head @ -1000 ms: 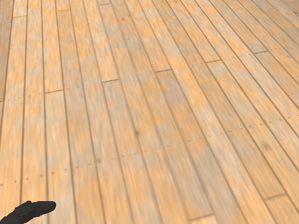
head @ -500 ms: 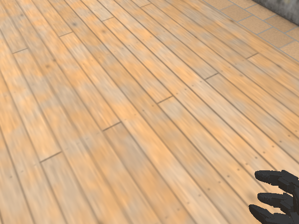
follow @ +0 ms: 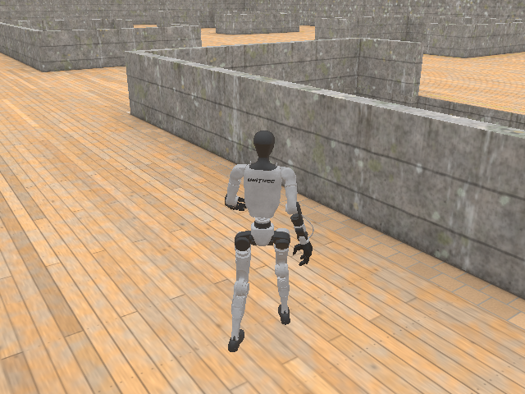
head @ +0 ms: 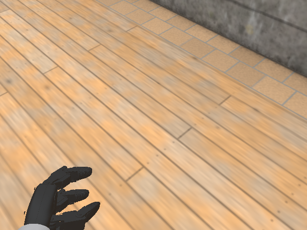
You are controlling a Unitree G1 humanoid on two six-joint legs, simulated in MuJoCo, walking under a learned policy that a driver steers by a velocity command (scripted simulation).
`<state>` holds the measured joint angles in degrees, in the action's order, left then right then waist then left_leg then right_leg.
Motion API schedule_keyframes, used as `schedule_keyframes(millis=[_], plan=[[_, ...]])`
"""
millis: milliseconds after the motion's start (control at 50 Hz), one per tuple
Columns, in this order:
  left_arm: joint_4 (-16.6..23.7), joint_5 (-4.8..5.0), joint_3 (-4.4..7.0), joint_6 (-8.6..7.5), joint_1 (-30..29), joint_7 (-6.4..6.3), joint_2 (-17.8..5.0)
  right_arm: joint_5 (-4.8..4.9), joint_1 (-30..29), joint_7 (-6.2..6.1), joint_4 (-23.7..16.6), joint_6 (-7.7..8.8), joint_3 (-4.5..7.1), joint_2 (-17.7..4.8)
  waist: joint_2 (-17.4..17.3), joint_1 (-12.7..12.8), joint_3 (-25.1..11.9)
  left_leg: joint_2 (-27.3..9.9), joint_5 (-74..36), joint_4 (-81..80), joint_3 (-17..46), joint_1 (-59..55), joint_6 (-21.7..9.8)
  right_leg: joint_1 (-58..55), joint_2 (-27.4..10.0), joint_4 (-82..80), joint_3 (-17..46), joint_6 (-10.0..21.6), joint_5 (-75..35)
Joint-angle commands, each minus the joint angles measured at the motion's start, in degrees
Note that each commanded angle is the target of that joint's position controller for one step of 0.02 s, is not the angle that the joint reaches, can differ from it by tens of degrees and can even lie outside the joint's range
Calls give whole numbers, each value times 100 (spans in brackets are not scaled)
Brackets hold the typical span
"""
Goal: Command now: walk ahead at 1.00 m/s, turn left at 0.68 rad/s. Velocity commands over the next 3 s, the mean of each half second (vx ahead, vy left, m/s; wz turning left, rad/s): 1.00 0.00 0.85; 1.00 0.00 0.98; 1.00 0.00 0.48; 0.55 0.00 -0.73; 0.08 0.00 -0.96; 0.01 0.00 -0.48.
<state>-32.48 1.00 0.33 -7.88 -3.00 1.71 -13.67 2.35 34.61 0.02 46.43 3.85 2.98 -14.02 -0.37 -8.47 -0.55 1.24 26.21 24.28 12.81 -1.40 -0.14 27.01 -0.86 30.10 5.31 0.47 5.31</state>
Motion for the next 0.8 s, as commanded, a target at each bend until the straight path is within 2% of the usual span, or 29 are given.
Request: schedule_keyframes(millis=[20, 40, 60, 80, 100, 120, 140, 180, 260, 320, 340, 360, 380, 400, 420, 440, 460, 480, 500, 520, 540, 560, 580, 600, 640, 680, 720, 760, 800], plan=[[-246, -9, 671, 27, 2867, -220, -1502, -249, -1024, -10, -822, 101, 26, -472, 364, 2107, -1492, -202, -1719, 3027, 2, 3318, -428, -4912, -1225, 83, 1184, 429, 1576], [-388, -151, 698, 86, 3078, -116, -1870, 163, -320, -45, -1093, 192, -133, 25, 2543, 1559, -2080, 78, 387, 4876, -393, 4870, -295, -5677, -2392, -1256, 4457, 1226, 4133], [-354, -101, 600, 91, 2705, -111, -1351, 300, -699, -122, -974, 147, -62, -388, 1847, 1616, -1133, -287, -67, 5690, -438, 5591, -268, -4992, -2305, -1556, 4535, 1162, 4468], [-447, -47, 523, 112, 2576, -141, -1007, 189, -1285, -116, -1038, 113, -28, -536, 1274, 1665, -411, -490, -466, 5881, -637, 5857, -281, -4431, -2177, -1495, 3462, 1062, 3499], [-534, -113, 471, 145, 2407, -151, -829, 64, -1502, -87, -1016, 59, -11, -542, 607, 1504, -120, -713, -759, 5755, -698, 5578, -275, -3793, -1976, -1485, 2601, 991, 2446], [-617, -201, 431, 164, 2169, -131, -637, -24, -1761, -39, -1077, 11, 21, -481, 407, 1330, 212, -858, -921, 5512, -682, 5372, -292, -3186, -1693, -1577, 1902, 918, 1751], [-695, -247, 402, 155, 1947, -132, -503, 18, -1777, 34, -1158, -72, 21, -364, 676, 1090, 360, -1023, -989, 5370, -610, 5153, -291, -2741, -1609, -1663, 1390, 870, 1285], [-801, -148, 387, 126, 1700, -119, -352, 76, -1940, 119, -1275, -238, -3, -222, 626, 887, 522, -1191, -982, 5170, -629, 5116, -252, -2344, -1551, -1864, 570, 768, 542], [-884, -153, 483, 62, 1351, -223, -797, -49, -2367, 240, -1516, -257, -46, -349, 259, 657, 769, -1180, -2291, 4167, -833, 4955, -115, -1891, -1361, -2277, -802, 646, -308], [-1026, -125, 544, 61, 1670, -250, -1144, -82, -3104, 396, -1634, -183, -54, -462, -204, 931, 951, -850, -3240, 2632, -1542, 4196, -362, -2053, -1092, -2453, -1626, 396, -889], [-1062, -130, 570, 71, 1763, -240, -1334, -66, -3219, 438, -1691, -158, -42, -490, -112, 918, 905, -665, -3294, 2271, -1782, 3787, -479, -2190, -1127, -2335, -1740, 346, -1841], [-1082, -139, 604, 107, 1881, -238, -1523, -41, -3214, 457, -1710, -150, 24, -660, 83, 845, 725, -373, -3124, 2162, -2073, 3432, -583, -2547, -1150, -2008, -1828, 314, -3469], [-1086, -130, 643, 182, 1995, -250, -1708, 7, -3076, 459, -1716, -158, 105, -859, 365, 670, 502, -82, -2753, 2154, -2311, 3139, -677, -2946, -1210, -1458, -1878, 279, -5136], [-1049, -104, 688, 267, 1968, -260, -1897, 63, -2558, 449, -1638, -198, 211, -1063, 657, 296, 170, 140, -2286, 2208, -2418, 2565, -799, -3129, -1315, -550, -1894, 281, -6441], [-956, -73, 720, 325, 1816, -256, -2001, 77, -1518, 420, -1401, -265, 381, -1388, 836, -265, -345, 305, -1919, 2240, -2385, 1301, -990, -2799, -1391, 774, -1823, 325, -7096], [-840, -47, 682, 292, 1581, -253, -1891, 56, -119, 326, -981, -350, 612, -1789, 545, -929, -863, 251, -2198, 1763, -1876, -802, -1263, -1576, -1159, 2682, -1732, 197, -6129], [-723, -122, 397, 111, 1469, -223, -857, 68, -110, 209, -796, -447, 667, -2082, -1487, -546, -457, -390, -2759, 1384, -448, -1733, -1641, 290, 221, 5684, -1634, -79, 1156], [-213, 2, 193, -175, 2553, -129, -585, -149, -888, 263, -1286, -236, 489, -2177, -2216, 604, -2011, -1605, 228, -61, 3509, -2955, -2947, 2035, 634, 6844, 41, -50, 2711], [-162, 69, 286, -324, 1668, -93, -1277, -160, -787, 264, -1416, -146, 448, -1591, -868, 35, -1946, -1605, 1505, -863, 3934, -2495, -2446, 2037, 217, 6201, 551, 214, 1955], [47, 200, 292, -331, 1172, -123, -1218, -213, -824, 285, -1285, -10, 428, -1556, -200, 268, -745, -1505, 1223, -1208, 3651, -1426, -2209, 2184, 144, 5597, 353, 251, 1747], [-74, 59, 249, -287, 1172, -199, -1083, -206, -1197, 303, -1274, 105, 380, -1413, 591, 607, -406, -1350, 556, -1109, 3180, -527, -2024, 1764, -168, 4972, 415, 236, 1495], [-168, -67, 269, -220, 1352, -218, -1032, -242, -1587, 284, -1333, 144, 357, -1382, 577, 906, -133, -1085, -128, -991, 2680, 361, -2001, 1279, -271, 4572, 462, 151, 1386], [-234, -102, 302, -105, 1496, -195, -1085, -281, -1791, 244, -1379, 149, 319, -1279, 353, 1082, 47, -842, -490, -1040, 2280, 973, -2005, 949, -339, 4316, 505, 42, 1339], [-242, -130, 324, -21, 1483, -199, -1087, -211, -1858, 210, -1344, 142, 277, -1148, 259, 1138, 214, -700, -720, -1120, 1951, 1314, -2000, 851, -388, 3926, 456, -72, 1362], [-109, -209, 281, 56, 1059, -223, -925, -94, -1749, 92, -1245, 136, 221, -1013, 263, 1039, 527, -480, -1154, -1254, 1387, 1941, -1929, 719, -419, 3020, 244, -275, 1089], [184, -253, 191, 40, 241, -190, -644, -60, -1667, -34, -1149, 101, 230, -1038, 122, 763, 769, -138, -1493, -1269, 896, 2532, -1757, 363, -228, 1786, -16, -438, -82], [342, -205, 161, 11, -177, -123, -470, -42, -1584, -82, -1056, 33, 286, -1146, -86, 518, 679, 54, -1317, -1194, 643, 2939, -1437, -428, 58, 755, -225, -492, -1108], [422, -45, 273, -21, -299, -89, -671, 19, -1405, -97, -944, 23, 329, -1186, -289, 401, 494, -52, -800, -1034, 952, 2757, -1261, -947, 169, 275, -25, -536, -1511], [456, 85, 377, -41, -335, -90, -897, 67, -1340, -134, -861, 13, 333, -1080, -483, 431, 478, -197, -701, -652, 1264, 1978, -1139, -814, 95, -105, 250, -519, -1252]])
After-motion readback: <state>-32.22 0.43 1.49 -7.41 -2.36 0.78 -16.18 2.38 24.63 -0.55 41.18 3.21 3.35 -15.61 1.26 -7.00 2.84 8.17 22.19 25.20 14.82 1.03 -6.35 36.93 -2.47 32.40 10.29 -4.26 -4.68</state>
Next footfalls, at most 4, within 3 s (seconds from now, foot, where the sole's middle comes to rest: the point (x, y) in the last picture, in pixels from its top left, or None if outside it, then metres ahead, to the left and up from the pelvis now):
0.44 left None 0.53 0.19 -0.76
0.88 right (86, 149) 0.98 0.25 -0.76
1.38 left None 0.92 0.75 -0.76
1.82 right None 1.23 1.05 -0.76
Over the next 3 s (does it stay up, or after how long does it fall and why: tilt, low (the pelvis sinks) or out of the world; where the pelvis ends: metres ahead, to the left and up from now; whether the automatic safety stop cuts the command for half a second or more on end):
stays up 1.16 1.09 0.02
